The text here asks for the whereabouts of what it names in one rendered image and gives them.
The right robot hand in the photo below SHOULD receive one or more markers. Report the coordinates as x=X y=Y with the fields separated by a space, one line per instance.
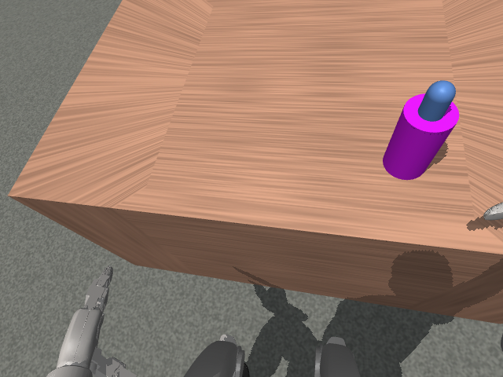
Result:
x=494 y=213

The left robot hand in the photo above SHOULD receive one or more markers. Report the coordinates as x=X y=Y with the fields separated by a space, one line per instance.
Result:
x=80 y=342

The bottle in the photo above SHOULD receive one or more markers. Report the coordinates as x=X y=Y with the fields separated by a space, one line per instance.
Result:
x=424 y=124

